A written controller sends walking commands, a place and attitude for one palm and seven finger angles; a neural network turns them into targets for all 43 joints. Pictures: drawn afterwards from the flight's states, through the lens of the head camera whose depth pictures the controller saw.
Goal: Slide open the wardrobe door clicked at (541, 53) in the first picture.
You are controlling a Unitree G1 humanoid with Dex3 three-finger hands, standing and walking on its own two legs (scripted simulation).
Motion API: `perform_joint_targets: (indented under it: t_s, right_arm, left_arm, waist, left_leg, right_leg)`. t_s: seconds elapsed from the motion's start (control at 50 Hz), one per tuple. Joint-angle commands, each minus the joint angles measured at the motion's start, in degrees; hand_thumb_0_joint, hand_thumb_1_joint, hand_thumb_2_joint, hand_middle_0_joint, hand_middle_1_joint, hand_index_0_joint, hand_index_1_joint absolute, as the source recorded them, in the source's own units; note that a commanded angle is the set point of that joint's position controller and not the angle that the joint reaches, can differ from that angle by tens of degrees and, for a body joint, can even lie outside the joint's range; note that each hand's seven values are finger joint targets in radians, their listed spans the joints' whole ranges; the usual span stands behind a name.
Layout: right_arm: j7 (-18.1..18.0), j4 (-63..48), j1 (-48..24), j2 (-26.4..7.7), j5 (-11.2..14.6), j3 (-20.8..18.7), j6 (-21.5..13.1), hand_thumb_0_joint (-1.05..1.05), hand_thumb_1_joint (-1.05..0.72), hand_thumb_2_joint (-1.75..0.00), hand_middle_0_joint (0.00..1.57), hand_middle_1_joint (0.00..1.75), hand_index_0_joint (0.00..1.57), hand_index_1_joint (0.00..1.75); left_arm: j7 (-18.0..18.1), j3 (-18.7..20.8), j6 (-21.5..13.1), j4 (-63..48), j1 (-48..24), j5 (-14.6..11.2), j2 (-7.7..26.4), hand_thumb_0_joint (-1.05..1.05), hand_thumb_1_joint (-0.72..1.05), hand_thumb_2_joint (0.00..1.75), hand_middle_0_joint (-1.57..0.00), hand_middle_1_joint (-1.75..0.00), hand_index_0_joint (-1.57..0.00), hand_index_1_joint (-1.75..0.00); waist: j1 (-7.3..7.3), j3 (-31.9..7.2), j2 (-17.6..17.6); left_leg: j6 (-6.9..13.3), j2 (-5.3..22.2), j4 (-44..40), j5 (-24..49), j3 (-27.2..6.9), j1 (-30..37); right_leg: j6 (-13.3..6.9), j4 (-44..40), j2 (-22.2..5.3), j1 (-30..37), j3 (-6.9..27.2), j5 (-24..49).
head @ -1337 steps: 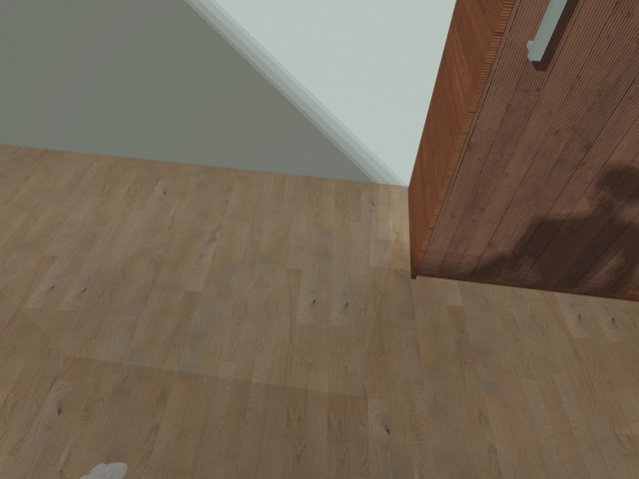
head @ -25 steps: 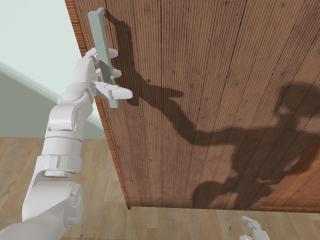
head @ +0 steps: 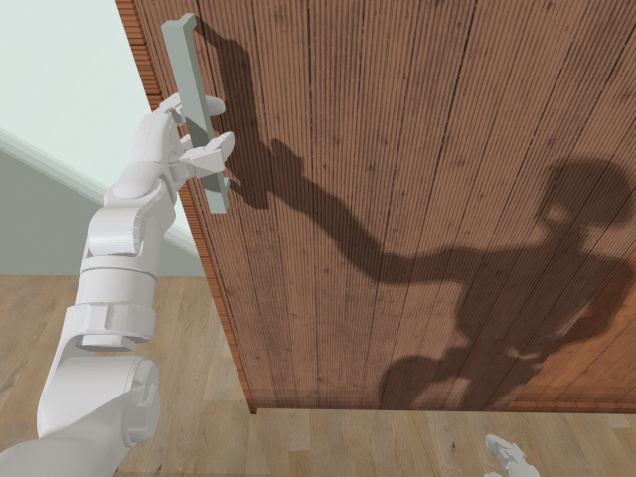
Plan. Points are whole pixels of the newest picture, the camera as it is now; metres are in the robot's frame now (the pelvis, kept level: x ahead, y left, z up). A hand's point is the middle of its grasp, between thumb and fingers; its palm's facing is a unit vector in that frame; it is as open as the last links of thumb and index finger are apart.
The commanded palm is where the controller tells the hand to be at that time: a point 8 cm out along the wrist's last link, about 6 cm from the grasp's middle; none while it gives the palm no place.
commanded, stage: grip the handle and tug to test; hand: left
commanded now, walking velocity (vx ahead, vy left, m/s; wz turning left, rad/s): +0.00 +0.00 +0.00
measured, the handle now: (205, 123) +0.47 +0.17 +0.24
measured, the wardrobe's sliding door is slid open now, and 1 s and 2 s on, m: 0.00 0.00 0.00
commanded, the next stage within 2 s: tug the door sideways, standing still in 0.80 s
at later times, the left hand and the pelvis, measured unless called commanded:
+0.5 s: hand (214, 152) +0.41 +0.15 +0.24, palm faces +0.06 -1.00 +0.00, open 6.0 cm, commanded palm +0.38 +0.20 +0.24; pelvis +0.02 +0.00 +0.00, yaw -1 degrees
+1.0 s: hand (214, 153) +0.41 +0.15 +0.24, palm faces +0.05 -1.00 -0.01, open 6.1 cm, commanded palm +0.39 +0.19 +0.24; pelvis +0.05 +0.00 +0.00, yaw -1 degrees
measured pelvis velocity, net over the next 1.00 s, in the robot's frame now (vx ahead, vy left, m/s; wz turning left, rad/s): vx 0.05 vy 0.00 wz -0.02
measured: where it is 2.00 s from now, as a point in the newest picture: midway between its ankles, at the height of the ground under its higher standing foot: outside the picture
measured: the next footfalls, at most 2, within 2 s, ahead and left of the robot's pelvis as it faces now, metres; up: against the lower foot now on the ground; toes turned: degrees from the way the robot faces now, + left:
none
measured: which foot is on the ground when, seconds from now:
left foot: down 0.00-1.00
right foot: down 0.00-1.00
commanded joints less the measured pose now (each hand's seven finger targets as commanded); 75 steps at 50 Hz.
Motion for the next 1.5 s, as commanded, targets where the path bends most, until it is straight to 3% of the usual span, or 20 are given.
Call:
perform_joint_targets:
  t_s: [0.0, 0.04, 0.06, 0.14, 0.18, 0.24, 0.28, 0.34, 0.46, 0.54, 0.58, 0.64, 0.68, 0.74, 0.84, 0.98, 1.06, 1.16, 1.26, 1.48]
  right_arm:
    - [-0.58, -8.83, -7.44, -7.11, -0.16, -2.52, -2.95, 0.0, -0.9, -0.9, 0.2, 0.3, 0.2, 0.3]
    - [-0.61, -9.08, -7.58, -7.57, -0.23, -2.72, -2.7, 0.0, -0.9, -0.9, 0.2, 0.3, 0.2, 0.3]
    - [-0.43, -9.73, -8.07, -7.03, -0.08, -2.53, -2.79, 0.0, -0.9, -0.9, 0.2, 0.3, 0.2, 0.3]
    - [-0.34, -9.62, -8.1, -7.4, -0.3, -2.75, -2.59, 0.0, -0.9, -0.9, 0.2, 0.3, 0.2, 0.3]
    - [-0.23, -9.98, -8.48, -6.84, -0.11, -2.64, -2.72, 0.0, -0.9, -0.9, 0.2, 0.3, 0.2, 0.3]
    - [-0.29, -10.2, -8.7, -7.65, -0.36, -2.87, -2.35, 0.0, -0.9, -0.9, 0.2, 0.3, 0.2, 0.3]
    - [-0.16, -10.73, -9.21, -6.75, -0.12, -2.52, -2.3, 0.0, -0.9, -0.9, 0.2, 0.3, 0.2, 0.3]
    - [-0.2, -10.43, -8.85, -7.69, -0.39, -2.79, -1.77, 0.0, -0.9, -0.9, 0.2, 0.3, 0.2, 0.3]
    - [0.06, -11.9, -10.23, -6.89, -0.04, -2.53, -1.32, 0.0, -0.9, -0.9, 0.2, 0.3, 0.2, 0.3]
    - [0.15, -12.08, -10.29, -7.46, -0.23, -2.69, -0.65, 0.0, -0.9, -0.9, 0.2, 0.3, 0.2, 0.3]
    - [0.43, -13.18, -11.28, -6.49, 0.02, -2.52, -0.77, 0.0, -0.9, -0.9, 0.2, 0.3, 0.2, 0.3]
    - [0.83, -13.68, -11.42, -7.21, -0.3, -2.7, -0.25, 0.0, -0.9, -0.9, 0.2, 0.3, 0.2, 0.3]
    - [1.07, -14.41, -12.13, -6.39, 0.0, -2.44, -0.11, 0.0, -0.9, -0.9, 0.2, 0.3, 0.2, 0.3]
    - [1.15, -14.66, -12.36, -7.04, -0.13, -2.65, 0.31, 0.0, -0.9, -0.9, 0.2, 0.3, 0.2, 0.3]
    - [1.49, -14.84, -12.82, -6.77, -0.1, -2.65, 0.41, 0.0, -0.9, -0.9, 0.2, 0.3, 0.2, 0.3]
    - [0.9, -12.0, -11.78, -6.39, -0.21, -2.61, -0.15, 0.0, -0.9, -0.9, 0.2, 0.3, 0.2, 0.3]
    - [0.82, -11.62, -11.35, -6.05, -0.47, -2.96, -0.28, 0.0, -0.9, -0.9, 0.2, 0.3, 0.2, 0.3]
    - [1.02, -11.43, -12.76, -5.18, -0.67, -2.52, -0.62, 0.0, -0.9, -0.9, 0.2, 0.3, 0.2, 0.3]
    - [1.13, -11.08, -12.13, -4.9, -0.97, -2.64, -0.69, 0.0, -0.9, -0.9, 0.2, 0.3, 0.2, 0.3]
    - [1.38, -9.62, -12.34, -3.88, -0.86, -2.32, -1.84, 0.0, -0.9, -0.9, 0.2, 0.3, 0.2, 0.3]
  left_arm:
    - [-1.33, 1.73, -3.9, -13.62, -27.54, -1.19, 9.09, 0.0, 0.9, 0.9, -0.45, -1.4, -0.45, -1.4]
    - [-1.36, 3.05, -4.05, -14.97, -26.95, -0.99, 11.05, 0.0, 0.9, 0.9, -0.45, -1.4, -0.45, -1.4]
    - [-1.49, 0.93, -4.13, -17.1, -28.06, -0.99, 8.95, 0.0, 0.9, 0.9, -0.45, -1.4, -0.45, -1.4]
    - [-1.04, 2.86, -3.51, -18.08, -24.69, -0.97, 10.12, 0.0, 0.9, 0.9, -0.45, -1.4, -0.45, -1.4]
    - [-1.33, 0.83, -3.39, -19.93, -26.01, -1.34, 7.66, 0.0, 0.9, 0.9, -0.45, -1.4, -0.45, -1.4]
    - [-1.34, 4.56, -3.17, -20.77, -22.72, -1.32, 11.59, 0.0, 0.9, 0.9, -0.45, -1.4, -0.45, -1.4]
    - [-1.63, 1.91, -2.85, -21.77, -22.22, -1.59, 8.02, 0.0, 0.9, 0.9, -0.45, -1.4, -0.45, -1.4]
    - [-1.64, 5.5, -2.06, -21.24, -19.93, -1.66, 12.01, 0.0, 0.9, 0.9, -0.45, -1.4, -0.45, -1.4]
    - [-1.87, 3.78, -0.75, -25.87, -16.84, -2.02, 9.4, 0.0, 0.9, 0.9, -0.45, -1.4, -0.45, -1.4]
    - [-1.73, 6.94, 0.5, -26.79, -12.31, -2.15, 11.99, 0.0, 0.9, 0.9, -0.45, -1.4, -0.45, -1.4]
    - [-1.93, 3.98, 0.67, -31.93, -11.78, -2.34, 8.16, 0.0, 0.9, 0.9, -0.45, -1.4, -0.45, -1.4]
    - [-1.68, 7.42, 1.79, -33.96, -4.69, -2.59, 10.82, 0.0, 0.9, 0.9, -0.45, -1.4, -0.45, -1.4]
    - [-2.14, 4.59, 2.51, -37.2, -4.16, -2.82, 7.49, 0.0, 0.9, 0.9, -0.45, -1.4, -0.45, -1.4]
    - [-2.05, 7.47, 3.97, -38.57, 0.3, -3.03, 10.13, 0.0, 0.9, 0.9, -0.45, -1.4, -0.45, -1.4]
    - [-1.72, 5.55, 6.29, -43.04, 0.7, -2.93, 7.92, 0.0, 0.9, 0.9, -0.45, -1.4, -0.45, -1.4]
    - [-0.71, -0.13, 8.36, -37.09, -12.03, -2.04, 3.4, 0.0, 0.9, 0.9, -0.45, -1.4, -0.45, -1.4]
    - [0.1, -2.71, 8.02, -38.16, -15.54, -1.4, 0.78, 0.0, 0.9, 0.9, -0.45, -1.4, -0.45, -1.4]
    - [0.39, -7.18, 5.45, -36.1, -18.6, -0.72, -3.56, 0.0, 0.9, 0.9, -0.45, -1.4, -0.45, -1.4]
    - [0.07, -10.25, 4.31, -35.66, -23.26, -0.39, -6.32, 0.0, 0.9, 0.9, -0.45, -1.4, -0.45, -1.4]
    - [1.76, -16.56, 0.64, -29.06, -31.22, 0.21, -13.0, 0.0, 0.9, 0.9, -0.45, -1.4, -0.45, -1.4]
  waist:
    - [0.12, -15.81, -3.56]
    - [0.7, -16.54, -2.23]
    - [0.52, -17.4, -0.74]
    - [1.16, -17.96, -1.12]
    - [0.58, -17.59, -1.98]
    - [1.72, -18.63, -2.01]
    - [1.31, -18.32, -3.19]
    - [1.93, -17.96, -3.24]
    - [2.15, -18.85, -1.7]
    - [3.08, -18.78, -3.05]
    - [2.81, -20.28, -1.34]
    - [4.21, -20.4, -2.52]
    - [3.65, -20.49, -2.36]
    - [4.41, -20.19, -2.82]
    - [4.01, -20.07, -1.02]
    - [0.79, -15.85, -1.53]
    - [0.78, -20.37, -0.17]
    - [0.22, -18.32, -1.41]
    - [-0.39, -21.61, -0.48]
    - [-1.88, -19.29, 1.35]
  left_leg:
    - [2.15, -0.99, -0.67, 18.43, -1.09, 6.47]
    - [2.07, -0.92, -0.75, 19.38, -1.04, 7.01]
    - [2.06, -1.06, -0.64, 19.98, -1.0, 7.24]
    - [2.01, -1.0, -0.16, 22.26, -0.93, 7.99]
    - [2.06, -0.99, -0.16, 21.85, -0.9, 7.88]
    - [2.19, -1.03, -0.06, 23.47, -0.69, 7.94]
    - [2.16, -1.1, 0.19, 24.7, -0.6, 7.62]
    - [2.18, -1.08, 0.12, 24.43, -0.39, 7.22]
    - [2.12, -1.1, 0.45, 26.6, -0.3, 7.81]
    - [2.02, -0.93, 0.44, 27.47, -0.36, 7.27]
    - [1.98, -0.97, 0.98, 30.52, -0.15, 8.64]
    - [1.91, -0.83, 1.42, 33.26, -0.17, 7.97]
    - [1.83, -0.76, 1.64, 34.92, -0.12, 8.26]
    - [1.84, -0.61, 1.72, 34.45, -0.09, 8.01]
    - [1.56, -0.56, 2.55, 38.13, -0.2, 9.44]
    - [1.62, -0.82, 2.98, 34.74, -0.65, 9.92]
    - [1.18, -0.96, 4.34, 41.61, -1.08, 12.16]
    - [1.42, -1.04, 2.83, 33.27, -1.93, 12.09]
    - [1.28, -0.85, 4.39, 40.44, -2.69, 14.52]
    - [0.31, -0.42, 3.0, 30.57, -4.53, 14.52]
  right_leg:
    - [-0.35, -1.34, 0.56, 4.12, 1.1, 18.8]
    - [-0.49, -1.19, 0.52, 4.99, 1.25, 19.4]
    - [-0.53, -0.95, 0.39, 5.07, 1.23, 20.03]
    - [-0.59, -0.44, 0.67, 5.85, 1.04, 22.31]
    - [-0.45, -0.42, 0.6, 5.48, 0.99, 22.6]
    - [-0.49, -0.02, 0.51, 7.07, 1.17, 24.66]
    - [-0.39, 0.54, 0.5, 7.22, 0.78, 26.28]
    - [-0.24, 0.42, 0.47, 7.63, 1.04, 26.77]
    - [-0.27, 1.04, 0.41, 8.18, 0.82, 28.79]
    - [-0.31, 1.46, 0.51, 9.27, 0.73, 29.98]
    - [-0.31, 2.07, 0.5, 9.69, 0.63, 32.37]
    - [-0.22, 2.82, 0.52, 11.14, 0.52, 35.92]
    - [-0.1, 3.27, 0.51, 10.93, 0.25, 36.8]
    - [-0.06, 3.33, 0.68, 11.06, 0.33, 36.73]
    - [0.01, 3.7, 0.83, 10.08, 0.13, 37.86]
    - [-0.08, 2.59, 1.05, 5.38, 0.11, 33.97]
    - [-0.06, 3.99, 0.62, 6.91, -0.14, 38.86]
    - [-0.27, 2.76, 0.69, 4.72, -0.05, 31.61]
    - [-0.17, 4.0, 0.53, 5.2, -0.26, 35.49]
    - [-0.71, 2.39, 0.96, 1.04, -0.59, 23.58]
